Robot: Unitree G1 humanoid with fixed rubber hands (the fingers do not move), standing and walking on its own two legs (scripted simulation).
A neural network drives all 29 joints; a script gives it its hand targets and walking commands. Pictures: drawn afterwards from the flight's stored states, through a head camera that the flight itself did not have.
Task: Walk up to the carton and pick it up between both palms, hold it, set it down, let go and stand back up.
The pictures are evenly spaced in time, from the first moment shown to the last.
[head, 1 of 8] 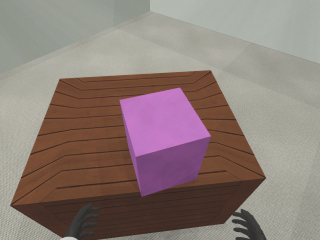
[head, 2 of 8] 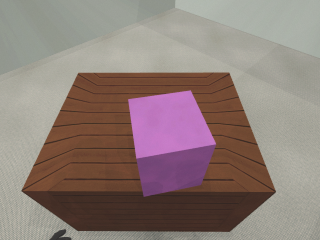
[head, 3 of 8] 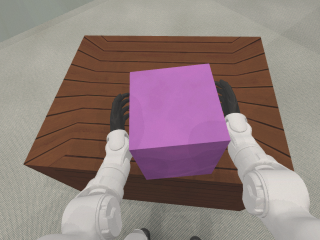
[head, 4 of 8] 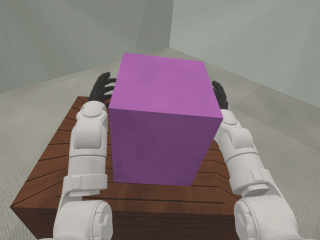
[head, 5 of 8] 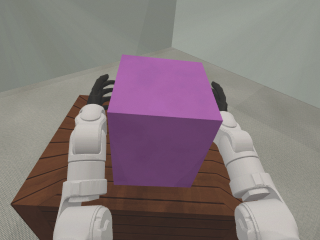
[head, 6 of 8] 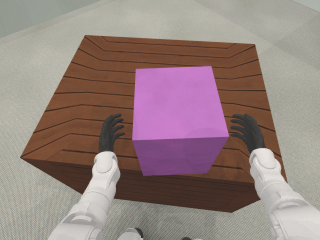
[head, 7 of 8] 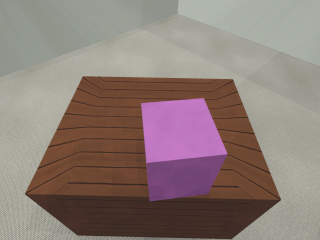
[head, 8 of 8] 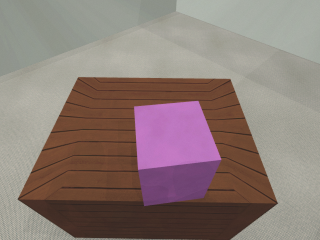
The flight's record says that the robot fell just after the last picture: no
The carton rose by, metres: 0.24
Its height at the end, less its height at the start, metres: +0.00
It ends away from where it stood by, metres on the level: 0.01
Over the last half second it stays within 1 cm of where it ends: yes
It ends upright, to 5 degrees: yes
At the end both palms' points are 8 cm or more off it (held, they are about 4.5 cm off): yes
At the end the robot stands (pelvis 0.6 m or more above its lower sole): yes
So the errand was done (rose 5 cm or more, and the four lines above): yes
